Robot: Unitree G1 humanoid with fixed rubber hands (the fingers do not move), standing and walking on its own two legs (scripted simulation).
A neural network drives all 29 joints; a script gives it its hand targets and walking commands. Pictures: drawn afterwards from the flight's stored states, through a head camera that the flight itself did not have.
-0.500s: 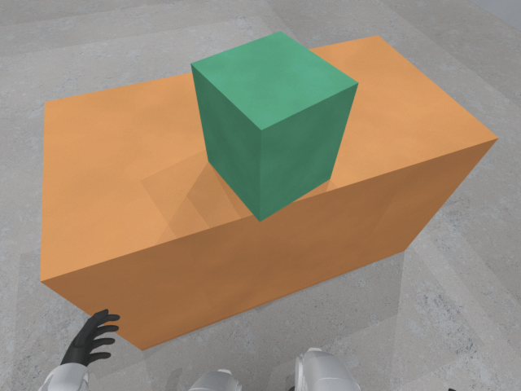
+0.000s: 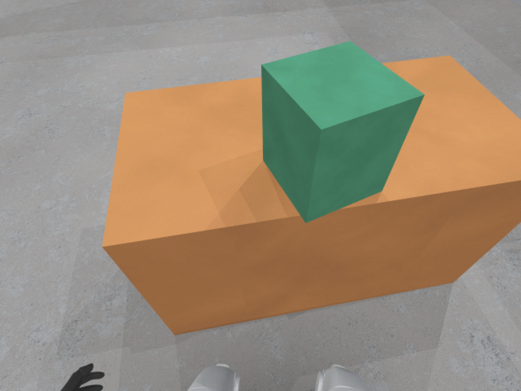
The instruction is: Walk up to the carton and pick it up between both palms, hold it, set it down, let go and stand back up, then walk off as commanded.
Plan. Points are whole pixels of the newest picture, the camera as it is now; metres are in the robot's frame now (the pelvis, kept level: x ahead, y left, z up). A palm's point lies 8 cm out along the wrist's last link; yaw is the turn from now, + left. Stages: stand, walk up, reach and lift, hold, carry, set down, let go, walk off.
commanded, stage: walk up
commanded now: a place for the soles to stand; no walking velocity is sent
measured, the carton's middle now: (327, 133) +0.59 -0.13 +0.04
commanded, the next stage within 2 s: none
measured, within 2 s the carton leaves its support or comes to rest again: neither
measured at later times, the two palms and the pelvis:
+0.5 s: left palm out of the picture +0.07 +0.29 -0.10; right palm out of the picture +0.06 -0.34 -0.10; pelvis -0.01 -0.03 +0.00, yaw +3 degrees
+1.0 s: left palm out of the picture +0.04 +0.35 -0.11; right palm out of the picture +0.03 -0.28 -0.08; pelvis -0.03 +0.03 +0.00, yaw +7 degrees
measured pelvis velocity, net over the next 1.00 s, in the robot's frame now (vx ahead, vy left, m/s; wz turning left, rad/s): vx -0.03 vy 0.03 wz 0.12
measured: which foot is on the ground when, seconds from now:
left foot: up 0.00-0.02, down 0.04-0.40, up 0.42-0.84, down 0.86-1.00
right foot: down 0.00-0.04, up 0.06-0.34, down 0.36-0.88, up 0.90-1.00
